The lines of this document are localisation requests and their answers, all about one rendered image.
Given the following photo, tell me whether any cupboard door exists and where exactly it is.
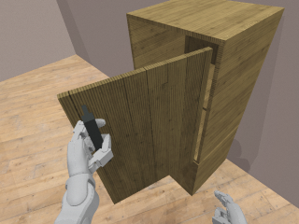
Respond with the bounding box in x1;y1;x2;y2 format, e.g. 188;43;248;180
57;47;213;204

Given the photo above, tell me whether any left robot forearm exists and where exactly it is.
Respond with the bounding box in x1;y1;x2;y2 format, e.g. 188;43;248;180
53;173;100;224

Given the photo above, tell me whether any handle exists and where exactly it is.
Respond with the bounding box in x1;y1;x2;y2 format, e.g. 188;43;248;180
81;105;111;162

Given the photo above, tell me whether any left robot hand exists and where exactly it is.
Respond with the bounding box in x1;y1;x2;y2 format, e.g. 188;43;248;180
66;119;114;177

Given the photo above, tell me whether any right robot hand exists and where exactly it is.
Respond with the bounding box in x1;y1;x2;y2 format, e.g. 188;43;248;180
212;190;248;224

